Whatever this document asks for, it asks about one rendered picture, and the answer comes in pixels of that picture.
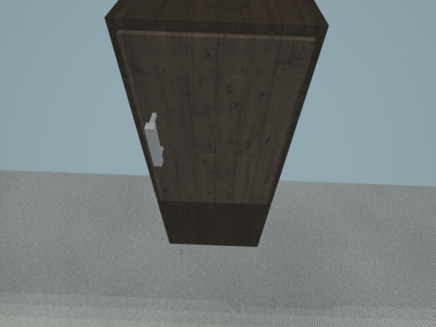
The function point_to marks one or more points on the handle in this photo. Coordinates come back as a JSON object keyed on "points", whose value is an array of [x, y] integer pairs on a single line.
{"points": [[153, 141]]}

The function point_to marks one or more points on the cupboard door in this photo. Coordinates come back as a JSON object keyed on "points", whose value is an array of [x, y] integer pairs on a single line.
{"points": [[224, 104]]}

